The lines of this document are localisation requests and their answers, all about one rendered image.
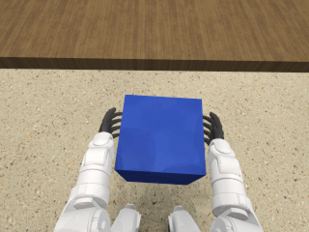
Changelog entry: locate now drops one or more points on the robot left thigh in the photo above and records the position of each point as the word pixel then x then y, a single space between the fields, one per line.
pixel 128 220

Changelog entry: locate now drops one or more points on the right robot upper arm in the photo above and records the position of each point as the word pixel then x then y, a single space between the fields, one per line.
pixel 231 224

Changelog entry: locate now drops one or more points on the left robot upper arm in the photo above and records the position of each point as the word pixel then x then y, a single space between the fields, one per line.
pixel 93 219

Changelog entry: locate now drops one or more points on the right robot forearm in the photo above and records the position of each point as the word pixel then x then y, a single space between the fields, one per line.
pixel 229 196

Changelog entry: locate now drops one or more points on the left robot forearm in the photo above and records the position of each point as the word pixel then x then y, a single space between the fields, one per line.
pixel 91 188

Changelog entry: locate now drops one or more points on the left robot hand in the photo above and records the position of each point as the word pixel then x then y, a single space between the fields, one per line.
pixel 107 122

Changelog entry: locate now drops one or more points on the right robot hand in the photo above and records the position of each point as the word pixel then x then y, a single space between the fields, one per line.
pixel 216 129

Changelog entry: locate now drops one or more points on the carton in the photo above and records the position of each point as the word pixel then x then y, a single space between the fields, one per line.
pixel 161 140

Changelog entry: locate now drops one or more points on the robot left shin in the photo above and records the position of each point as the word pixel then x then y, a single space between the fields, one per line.
pixel 130 206

